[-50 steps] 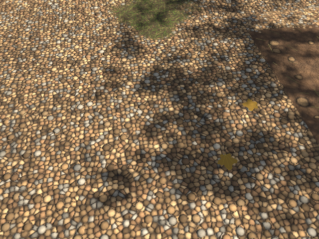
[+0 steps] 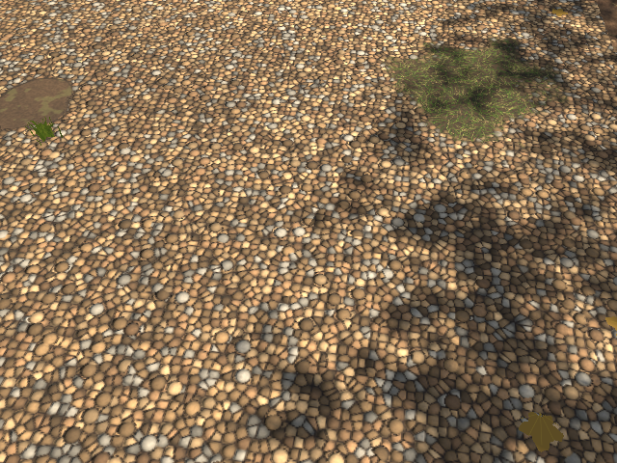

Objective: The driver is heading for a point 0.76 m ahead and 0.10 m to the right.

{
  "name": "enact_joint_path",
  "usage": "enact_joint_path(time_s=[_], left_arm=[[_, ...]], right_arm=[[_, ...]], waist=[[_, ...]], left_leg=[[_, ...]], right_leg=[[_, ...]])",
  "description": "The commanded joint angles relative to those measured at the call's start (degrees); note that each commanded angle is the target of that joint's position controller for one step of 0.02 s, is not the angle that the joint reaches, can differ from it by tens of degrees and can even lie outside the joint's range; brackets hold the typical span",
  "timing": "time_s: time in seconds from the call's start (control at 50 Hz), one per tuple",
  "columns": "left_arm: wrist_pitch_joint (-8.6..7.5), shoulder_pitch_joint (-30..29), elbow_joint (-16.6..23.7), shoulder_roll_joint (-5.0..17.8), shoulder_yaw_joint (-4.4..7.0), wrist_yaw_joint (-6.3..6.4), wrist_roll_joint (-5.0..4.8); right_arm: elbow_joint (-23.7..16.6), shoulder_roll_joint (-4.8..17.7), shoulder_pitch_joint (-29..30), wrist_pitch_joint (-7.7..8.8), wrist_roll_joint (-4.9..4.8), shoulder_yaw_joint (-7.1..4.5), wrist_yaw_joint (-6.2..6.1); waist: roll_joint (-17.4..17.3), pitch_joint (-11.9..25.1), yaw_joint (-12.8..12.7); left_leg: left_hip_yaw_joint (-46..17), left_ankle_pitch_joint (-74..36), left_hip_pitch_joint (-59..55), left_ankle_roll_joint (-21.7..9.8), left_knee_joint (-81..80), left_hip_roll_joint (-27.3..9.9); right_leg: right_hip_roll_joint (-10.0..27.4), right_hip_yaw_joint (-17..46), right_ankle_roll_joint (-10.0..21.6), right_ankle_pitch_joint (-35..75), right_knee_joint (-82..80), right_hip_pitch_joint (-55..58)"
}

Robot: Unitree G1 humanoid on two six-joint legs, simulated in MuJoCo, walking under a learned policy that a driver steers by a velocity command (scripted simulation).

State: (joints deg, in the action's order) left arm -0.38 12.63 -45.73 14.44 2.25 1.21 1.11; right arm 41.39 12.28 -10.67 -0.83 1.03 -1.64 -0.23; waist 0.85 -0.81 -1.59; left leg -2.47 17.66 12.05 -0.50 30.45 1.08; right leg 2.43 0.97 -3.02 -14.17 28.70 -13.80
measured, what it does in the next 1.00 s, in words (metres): stands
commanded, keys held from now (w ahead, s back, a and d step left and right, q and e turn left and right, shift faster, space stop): no key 1.00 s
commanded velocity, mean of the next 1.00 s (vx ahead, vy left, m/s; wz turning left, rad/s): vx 0.00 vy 0.00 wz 0.01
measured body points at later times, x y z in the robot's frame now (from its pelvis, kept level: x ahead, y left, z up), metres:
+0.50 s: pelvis +0.00 +0.00 +0.00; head +0.01 +0.00 +0.45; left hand +0.06 +0.27 -0.14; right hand +0.09 -0.25 -0.13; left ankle -0.01 +0.12 -0.74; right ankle +0.01 -0.15 -0.74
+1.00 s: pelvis +0.00 +0.00 +0.00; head +0.01 +0.00 +0.45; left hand +0.02 +0.25 -0.15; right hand +0.03 -0.25 -0.15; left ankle -0.01 +0.12 -0.74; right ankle +0.01 -0.15 -0.74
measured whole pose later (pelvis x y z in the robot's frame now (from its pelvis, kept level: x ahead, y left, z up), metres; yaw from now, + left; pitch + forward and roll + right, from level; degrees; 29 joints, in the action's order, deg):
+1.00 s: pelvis +0.00 +0.00 +0.00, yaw +0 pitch -2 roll +0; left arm 0.4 14.0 -63.2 11.5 2.0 3.1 0.0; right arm 59.2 11.7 -14.7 -0.1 0.0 -1.1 -1.8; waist 0.1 -2.3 -0.5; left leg -2.1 16.8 9.7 -0.3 28.1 1.2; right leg 2.6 1.3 -2.9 -14.0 27.7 -12.2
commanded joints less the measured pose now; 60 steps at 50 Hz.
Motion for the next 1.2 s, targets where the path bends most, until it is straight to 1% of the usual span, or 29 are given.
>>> enact_joint_path(time_s=[0.02,0.1,0.2,0.38,0.66,0.92,1.2], left_arm=[[-0.60,-0.6,2.2,5.7,1.59,0.47,-0.14],[-0.51,-0.1,0.2,5.8,1.75,0.75,-0.31],[-0.41,0.5,-2.2,5.9,1.89,1.12,-0.52],[-0.06,1.1,-6.7,5.8,1.92,1.64,-0.83],[0.29,1.9,-12.7,4.5,1.45,1.96,-1.01],[0.42,3.4,-16.0,3.1,0.73,2.03,-1.09],[0.45,5.3,-17.6,1.9,0.05,2.01,-1.18]], right_arm=[[-2.8,7.1,0.7,1.08,-0.09,-1.68,-0.30],[-1.6,6.8,0.5,1.28,-0.21,-1.58,-0.35],[0.5,6.4,-0.2,1.42,-0.37,-1.56,-0.39],[5.2,6.1,-1.7,1.40,-0.64,-1.57,-0.76],[11.8,6.0,-3.8,1.20,-0.89,-1.13,-1.49],[15.9,5.3,-5.7,1.11,-1.04,-0.48,-1.74],[18.3,4.3,-7.8,1.07,-1.12,0.16,-1.84]], waist=[[-4.7,0.2,0.5],[-2.9,0.3,0.5],[-1.8,0.7,0.6],[-1.5,0.1,0.6],[-1.1,-1.2,0.9],[-0.9,-2.1,1.1],[-0.8,-2.7,1.2]], left_leg=[[-6.2,-7.4,3.3,-2.5,-8.3,-5.4],[-5.7,-8.0,3.0,-2.5,-8.1,-4.9],[-4.8,-9.6,2.3,-2.4,-7.8,-4.1],[-3.1,-10.9,1.7,-1.8,-7.7,-2.9],[-1.5,-10.4,1.4,-1.1,-8.0,-1.9],[-0.8,-9.2,1.7,-0.8,-8.4,-1.5],[-0.2,-8.5,2.1,-0.6,-8.4,-1.3]], right_leg=[[0.6,0.6,0.2,6.7,-2.1,2.5],[0.8,0.6,-0.1,7.5,-2.5,3.2],[0.9,0.6,-0.2,8.6,-2.6,4.0],[0.8,0.3,0.2,9.3,-3.1,4.5],[0.1,-0.4,0.7,8.3,-4.1,4.1],[-0.3,-0.7,1.0,7.2,-4.5,3.4],[-0.7,-0.9,1.3,6.5,-4.5,2.7]])
Velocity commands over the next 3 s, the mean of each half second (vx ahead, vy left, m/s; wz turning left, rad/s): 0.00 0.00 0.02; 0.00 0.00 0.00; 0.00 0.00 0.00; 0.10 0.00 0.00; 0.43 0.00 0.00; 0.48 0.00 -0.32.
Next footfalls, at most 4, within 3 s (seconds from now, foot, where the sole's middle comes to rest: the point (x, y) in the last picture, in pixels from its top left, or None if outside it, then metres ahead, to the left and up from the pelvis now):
2.44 left None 0.43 0.09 -0.77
3.00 right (394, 378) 0.73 -0.17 -0.77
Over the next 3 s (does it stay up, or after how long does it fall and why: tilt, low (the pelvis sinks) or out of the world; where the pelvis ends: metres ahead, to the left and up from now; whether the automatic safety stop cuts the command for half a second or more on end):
stays up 0.58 -0.05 -0.02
